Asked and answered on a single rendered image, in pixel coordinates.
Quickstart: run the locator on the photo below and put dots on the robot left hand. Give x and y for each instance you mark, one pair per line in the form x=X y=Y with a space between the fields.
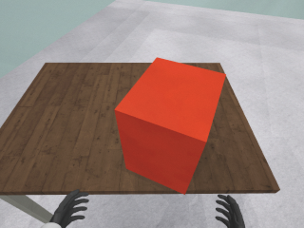
x=63 y=214

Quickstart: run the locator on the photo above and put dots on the table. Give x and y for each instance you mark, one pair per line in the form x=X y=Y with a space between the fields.
x=63 y=135

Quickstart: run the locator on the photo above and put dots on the robot right hand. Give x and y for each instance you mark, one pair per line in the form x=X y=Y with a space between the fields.
x=235 y=218

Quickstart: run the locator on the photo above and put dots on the carton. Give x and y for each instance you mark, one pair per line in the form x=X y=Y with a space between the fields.
x=165 y=119

